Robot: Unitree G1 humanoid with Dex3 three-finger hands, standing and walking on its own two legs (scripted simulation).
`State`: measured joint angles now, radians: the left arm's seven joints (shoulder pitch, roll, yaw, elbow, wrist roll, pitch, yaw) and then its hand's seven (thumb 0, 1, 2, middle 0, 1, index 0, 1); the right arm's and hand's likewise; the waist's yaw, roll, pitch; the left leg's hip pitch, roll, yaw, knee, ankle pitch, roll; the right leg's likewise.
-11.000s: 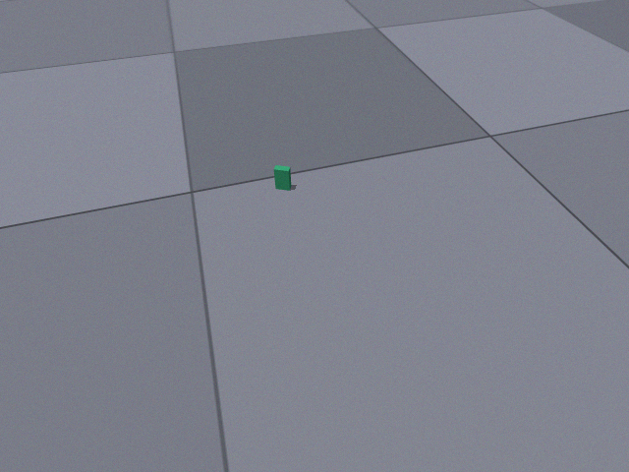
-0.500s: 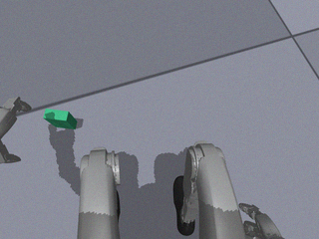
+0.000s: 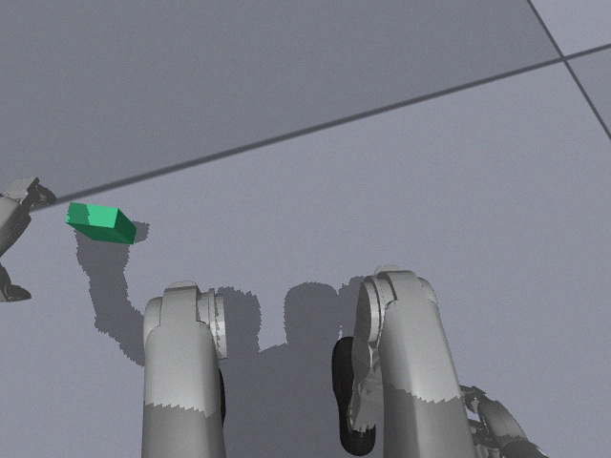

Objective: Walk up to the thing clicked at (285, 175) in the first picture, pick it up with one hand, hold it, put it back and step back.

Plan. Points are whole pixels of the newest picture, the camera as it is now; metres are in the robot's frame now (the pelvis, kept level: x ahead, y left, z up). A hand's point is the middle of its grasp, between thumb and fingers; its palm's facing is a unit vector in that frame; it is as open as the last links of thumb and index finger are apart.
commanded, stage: rise first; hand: left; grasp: from above
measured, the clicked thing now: (104, 225) +0.45 +0.31 -0.29
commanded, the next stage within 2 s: approach in 0.46 s
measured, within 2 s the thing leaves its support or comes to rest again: neither
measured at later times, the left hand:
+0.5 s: hand (23, 248) +0.38 +0.36 -0.15, palm faces -0.49 -0.15 -0.86, open 12.6 cm
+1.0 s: hand (101, 190) +0.47 +0.28 -0.16, palm faces -0.35 +0.02 -0.94, open 13.7 cm
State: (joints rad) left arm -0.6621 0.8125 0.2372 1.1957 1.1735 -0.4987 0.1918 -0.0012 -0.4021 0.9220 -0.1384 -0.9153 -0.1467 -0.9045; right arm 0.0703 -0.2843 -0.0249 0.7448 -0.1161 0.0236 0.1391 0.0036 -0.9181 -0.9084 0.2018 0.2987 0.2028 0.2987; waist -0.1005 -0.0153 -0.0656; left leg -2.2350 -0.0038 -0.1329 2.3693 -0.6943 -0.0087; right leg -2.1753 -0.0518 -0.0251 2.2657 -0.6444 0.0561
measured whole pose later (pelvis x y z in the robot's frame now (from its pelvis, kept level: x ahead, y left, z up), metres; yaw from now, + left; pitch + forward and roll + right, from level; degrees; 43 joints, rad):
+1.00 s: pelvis +0.00 +0.00 -0.02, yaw +0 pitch +33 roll -7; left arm -0.98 0.76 0.09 1.49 1.47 -0.39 0.52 0.00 -0.44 0.92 -0.10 -1.03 -0.13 -1.00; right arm 0.10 -0.26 0.00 0.79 -0.16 0.01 0.13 0.00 -0.93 -0.90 0.20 0.30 0.20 0.30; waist -0.25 -0.02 -0.09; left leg -2.31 -0.01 -0.12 2.42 -0.68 -0.01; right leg -2.26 -0.04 -0.01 2.32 -0.63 0.05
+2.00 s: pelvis +0.00 +0.01 +0.02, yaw +0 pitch +34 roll -9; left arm -0.90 0.78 0.06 1.36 1.29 -0.33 0.22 0.00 -0.39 0.94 -0.16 -1.02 -0.18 -1.00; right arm 0.15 -0.26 0.02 0.72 -0.10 0.04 0.14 0.00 -0.93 -0.90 0.20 0.30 0.20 0.30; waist -0.23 0.03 -0.08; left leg -2.22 0.00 -0.12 2.30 -0.69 0.01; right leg -2.16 -0.05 -0.02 2.19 -0.64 0.07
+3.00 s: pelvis +0.00 +0.00 -0.04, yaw -3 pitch +29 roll -9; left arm -0.85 0.88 0.14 1.49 1.49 -0.54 0.58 0.00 -0.44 0.94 -0.11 -0.97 -0.12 -0.95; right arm 0.08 -0.30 0.03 0.81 -0.25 0.02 0.14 0.00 -0.91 -0.90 0.20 0.30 0.20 0.30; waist -0.23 -0.09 0.01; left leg -2.33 0.01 -0.16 2.52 -0.71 0.00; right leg -2.28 0.00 -0.03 2.39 -0.63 0.05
